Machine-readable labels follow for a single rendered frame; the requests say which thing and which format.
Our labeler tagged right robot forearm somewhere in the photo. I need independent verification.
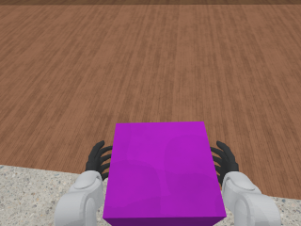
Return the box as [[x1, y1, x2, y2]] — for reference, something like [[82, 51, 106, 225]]
[[222, 171, 281, 226]]

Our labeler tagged left robot forearm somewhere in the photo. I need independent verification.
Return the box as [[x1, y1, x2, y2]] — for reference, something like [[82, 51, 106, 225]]
[[54, 170, 104, 226]]

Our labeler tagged right robot hand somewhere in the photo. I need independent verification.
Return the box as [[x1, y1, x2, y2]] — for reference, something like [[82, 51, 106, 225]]
[[210, 141, 239, 186]]

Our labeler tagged carton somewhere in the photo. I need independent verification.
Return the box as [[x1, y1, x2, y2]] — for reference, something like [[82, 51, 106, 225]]
[[103, 121, 227, 226]]

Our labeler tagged left robot hand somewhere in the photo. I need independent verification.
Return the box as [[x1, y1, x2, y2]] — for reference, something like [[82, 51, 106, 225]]
[[85, 140, 113, 180]]

